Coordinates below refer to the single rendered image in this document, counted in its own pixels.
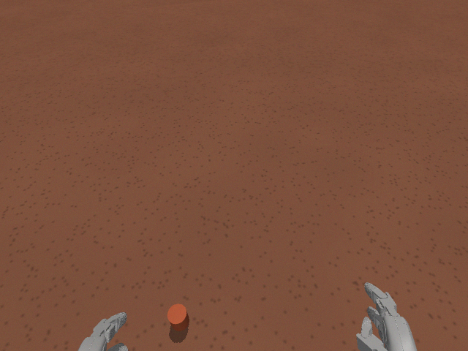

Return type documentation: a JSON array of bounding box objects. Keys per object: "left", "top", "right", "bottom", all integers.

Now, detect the can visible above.
[{"left": 167, "top": 304, "right": 189, "bottom": 331}]

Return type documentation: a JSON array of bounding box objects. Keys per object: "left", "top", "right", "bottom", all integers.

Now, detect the left robot hand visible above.
[{"left": 78, "top": 312, "right": 128, "bottom": 351}]

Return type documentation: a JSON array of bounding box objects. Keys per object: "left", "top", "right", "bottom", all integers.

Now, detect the right robot hand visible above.
[{"left": 356, "top": 282, "right": 417, "bottom": 351}]

